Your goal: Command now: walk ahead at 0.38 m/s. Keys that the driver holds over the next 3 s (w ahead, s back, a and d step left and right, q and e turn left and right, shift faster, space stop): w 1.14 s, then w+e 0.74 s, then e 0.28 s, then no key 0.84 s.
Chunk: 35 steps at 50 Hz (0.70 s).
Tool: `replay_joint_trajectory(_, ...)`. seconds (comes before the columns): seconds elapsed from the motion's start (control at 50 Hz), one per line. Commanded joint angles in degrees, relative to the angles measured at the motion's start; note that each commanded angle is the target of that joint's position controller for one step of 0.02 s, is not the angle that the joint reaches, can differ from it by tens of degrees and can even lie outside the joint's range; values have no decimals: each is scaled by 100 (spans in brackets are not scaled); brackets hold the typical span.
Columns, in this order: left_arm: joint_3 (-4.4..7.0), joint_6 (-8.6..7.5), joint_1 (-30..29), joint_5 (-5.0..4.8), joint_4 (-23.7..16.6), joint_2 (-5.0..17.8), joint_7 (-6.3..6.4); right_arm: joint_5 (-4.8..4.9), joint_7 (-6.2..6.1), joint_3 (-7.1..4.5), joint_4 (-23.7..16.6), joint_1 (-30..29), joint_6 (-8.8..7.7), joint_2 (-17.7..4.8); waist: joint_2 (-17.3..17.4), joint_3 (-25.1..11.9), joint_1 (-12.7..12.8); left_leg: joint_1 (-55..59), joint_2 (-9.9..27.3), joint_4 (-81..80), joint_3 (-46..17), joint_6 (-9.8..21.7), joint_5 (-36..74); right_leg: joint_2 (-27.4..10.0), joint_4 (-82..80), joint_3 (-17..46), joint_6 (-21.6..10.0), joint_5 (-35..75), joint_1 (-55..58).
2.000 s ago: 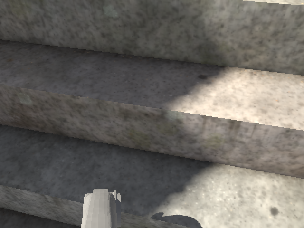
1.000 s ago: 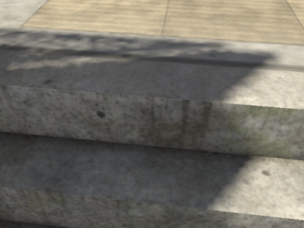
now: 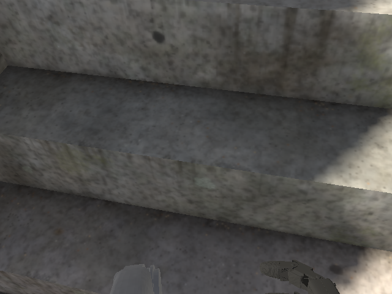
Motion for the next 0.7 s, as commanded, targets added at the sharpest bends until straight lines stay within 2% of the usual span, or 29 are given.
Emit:
replay_joint_trajectory(0.02,10,-134,842,-94,619,821,-119,27,141,-9,-1293,-1821,-380,238,-816,-291,-390,3726,-1116,-1572,1794,801,-742,-1069,-705,-9,-1243,9305,-1548)
replay_joint_trajectory(0.04,124,-254,659,-77,734,1374,-190,-37,131,-290,-928,-366,-368,-225,-1743,-1217,-1183,4654,-1381,-1734,1409,1053,-549,-1401,89,75,-1379,12620,-841)
replay_joint_trajectory(0.06,235,-327,232,-133,630,1875,-226,-113,170,-597,-655,588,-323,-947,-2008,-1812,-1788,4947,-1415,-3108,713,1229,-681,-1321,1145,31,-1282,13083,90)
replay_joint_trajectory(0.08,365,-386,-187,-10,505,2210,-241,-230,158,-838,-204,1520,-234,-1456,-1868,-2151,-2130,5875,-1304,-4014,-303,1432,-508,-1384,2146,325,-1337,12670,-36)
replay_joint_trajectory(0.1,339,-436,-465,-21,166,1651,-345,-492,103,-1089,395,2167,-88,-2022,-140,-2151,-1887,6688,-261,-5857,-3188,2076,-1897,-563,3810,490,-1147,10487,-1753)
replay_joint_trajectory(0.12,209,-602,-1207,117,43,1037,-607,-586,-102,-1216,927,2926,117,-2288,1635,-2125,-1912,7356,675,-8467,-5784,2554,-2378,427,6261,1131,-1127,2871,-3148)
replay_joint_trajectory(0.14,178,-751,-2003,106,-522,627,-884,-626,-247,-1081,1153,2519,118,-1890,1203,-1758,-1508,6452,913,-8880,-6500,2210,-2914,815,9680,2205,-912,1746,-4050)
replay_joint_trajectory(0.16,-27,-784,-2648,80,-1196,-109,-977,-439,-212,-912,1285,1627,59,-1353,666,-722,-848,5489,926,-8671,-5442,1689,-2565,843,11197,2330,-980,1520,-5068)
replay_joint_trajectory(0.18,-213,-767,-2737,110,-1551,-516,-999,-363,-111,-764,1540,1075,-44,-750,363,154,-332,4604,779,-8065,-4121,1404,-2138,795,11796,2304,-1102,1472,-5824)
replay_joint_trajectory(0.2,-352,-787,-2327,177,-1631,-642,-1012,-369,42,-600,1964,970,-172,-103,43,459,102,4260,484,-7858,-2893,1028,-1227,730,12103,2255,-1201,1563,-6144)
replay_joint_trajectory(0.22,-465,-776,-1768,54,-1545,-785,-991,-414,146,-562,2166,795,-216,74,102,595,445,4174,332,-7856,-1962,864,-351,658,12307,2275,-1196,1639,-6439)
replay_joint_trajectory(0.26,-625,-711,-1550,-48,-1417,-730,-978,-482,240,-586,2355,863,-265,-24,101,666,616,4328,212,-8129,-745,805,915,552,12334,2040,-1065,1835,-7110)
replay_joint_trajectory(0.3,-700,-584,-1926,-118,-1399,-645,-816,-623,281,-527,2516,1037,-344,-142,245,658,537,4052,285,-8619,-445,997,1068,677,13297,1639,-844,2101,-7573)
replay_joint_trajectory(0.36,-828,-546,-2366,-99,-1529,-744,-585,-460,296,-473,2657,1321,-391,-354,322,776,397,4002,321,-8884,-240,949,1151,563,13112,1449,-600,2446,-8354)
replay_joint_trajectory(0.38,-849,-547,-2804,-7,-1663,-645,-503,-361,295,-507,2647,1348,-407,-565,376,783,295,3713,158,-9111,113,932,1194,526,12025,1016,-462,2652,-8058)
replay_joint_trajectory(0.42,-945,-532,-3843,-38,-1965,-657,-402,-272,127,-542,2920,2318,-417,-656,631,558,-324,4424,361,-9818,-386,1197,1143,288,11352,410,-280,2265,-8227)
replay_joint_trajectory(0.44,-953,-506,-3934,-33,-1985,-654,-387,-291,39,-596,3014,2591,-419,-756,707,337,-451,5232,505,-9906,-563,1315,1217,114,11339,332,-192,2061,-8612)
replay_joint_trajectory(0.46,-1088,-451,-3875,25,-1968,-973,-445,-387,-64,-707,3096,2683,-322,-1080,1002,-223,-374,6038,874,-10541,-774,1554,1894,-177,11497,-149,-212,1409,-8339)
replay_joint_trajectory(0.5,-1128,-461,-4532,84,-2157,-912,-645,-219,-264,-744,3212,2814,-90,-954,400,-183,-463,6907,754,-10552,-317,1451,2944,-436,9969,-203,-282,487,-7977)
replay_joint_trajectory(0.52,-1147,-534,-4650,27,-2184,-801,-741,-112,-303,-721,3114,2431,-21,-932,351,-212,-288,6063,453,-10690,385,1382,4694,-306,7999,-539,-519,115,-5955)
replay_joint_trajectory(0.54,-1104,-602,-4726,138,-2276,-841,-749,65,-285,-800,3226,2903,-70,-1203,928,-728,-311,6267,561,-10178,324,1531,7644,90,7507,-508,-600,-1026,-4721)
replay_joint_trajectory(0.56,-826,-572,-3594,152,-1860,-368,-781,-37,-242,-784,3404,3121,-174,-1387,1359,-1422,33,7084,732,-9553,325,1893,10965,758,7491,-1158,-625,-1911,-3893)
replay_joint_trajectory(0.58,-610,-524,-2870,126,-1662,72,-808,-47,-192,-858,3337,2948,-249,-1703,1603,-1575,420,7747,827,-8665,192,1926,12342,767,6376,-732,-674,-2071,-3456)
replay_joint_trajectory(0.6,-454,-541,-2407,240,-1464,260,-765,-133,-90,-856,3230,3404,-444,-1298,1149,-2162,57,6230,642,-7289,44,1806,13087,73,6102,905,-1145,-1937,-1627)
replay_joint_trajectory(0.62,-188,-413,-963,432,-1089,921,-624,-206,101,-916,3208,3096,-704,-1555,176,-3130,574,5601,300,-5992,-260,1879,11773,-523,4621,3086,-1423,-3336,-588)
replay_joint_trajectory(0.64,60,-132,3,456,-410,1554,-511,-165,322,-923,2977,2046,-738,-1285,-1625,-3015,917,3987,-669,-4208,-427,1721,5574,-1186,2098,5355,-1929,-4006,-9)
replay_joint_trajectory(0.66,132,-44,-214,465,-218,1526,-472,-132,407,-943,2588,1204,-754,-888,-1650,-2876,751,2976,-1318,-689,-1671,1405,3248,-1621,919,6881,-1832,-4561,-592)
replay_joint_trajectory(0.68,0,-29,-849,269,-109,906,-475,-87,470,-851,1804,258,-739,-410,-1043,-1799,248,2116,-1301,666,-1930,1367,2821,-1548,1436,5788,-1322,-4611,-1629)
replay_joint_trajectory(0.7,-171,-62,-1740,279,-3,210,-503,-151,501,-708,1417,-211,-656,-88,-630,-659,-261,1569,-1202,1034,-1732,1429,2817,-1370,2108,4468,-1059,-4149,-3009)
Next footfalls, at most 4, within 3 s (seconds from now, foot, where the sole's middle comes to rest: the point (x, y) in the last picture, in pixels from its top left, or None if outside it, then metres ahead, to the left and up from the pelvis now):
0.06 left None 0.17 0.13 -0.56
0.58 right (291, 286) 0.36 -0.14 -0.34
1.26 left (104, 122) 0.64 0.28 -0.12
1.94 right None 0.90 0.09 0.10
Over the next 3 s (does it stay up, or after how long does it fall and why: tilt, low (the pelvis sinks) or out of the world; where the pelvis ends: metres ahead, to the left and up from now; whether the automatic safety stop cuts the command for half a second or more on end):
stays up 1.04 0.12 0.86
